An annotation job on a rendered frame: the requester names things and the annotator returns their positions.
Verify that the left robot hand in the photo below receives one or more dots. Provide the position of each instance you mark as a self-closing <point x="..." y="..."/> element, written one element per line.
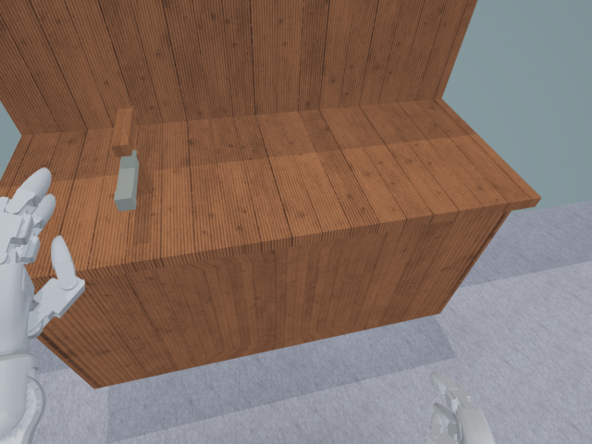
<point x="21" y="221"/>

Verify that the right robot hand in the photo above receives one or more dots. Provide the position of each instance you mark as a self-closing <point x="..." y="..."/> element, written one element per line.
<point x="467" y="426"/>

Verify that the left robot forearm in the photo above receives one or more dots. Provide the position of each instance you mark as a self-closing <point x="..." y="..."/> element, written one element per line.
<point x="22" y="398"/>

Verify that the tap lever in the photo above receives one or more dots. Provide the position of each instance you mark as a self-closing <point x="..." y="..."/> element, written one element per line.
<point x="125" y="195"/>

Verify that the counter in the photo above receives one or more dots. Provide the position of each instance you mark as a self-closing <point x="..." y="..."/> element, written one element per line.
<point x="300" y="177"/>

